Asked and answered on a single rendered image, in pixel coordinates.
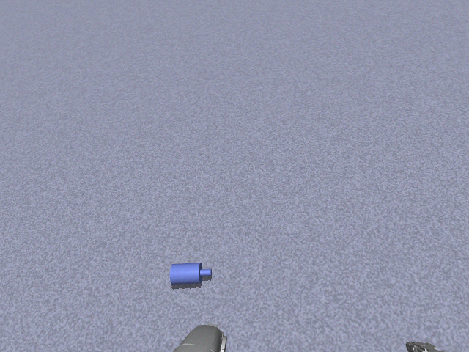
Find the bottle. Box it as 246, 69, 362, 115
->
170, 263, 212, 285

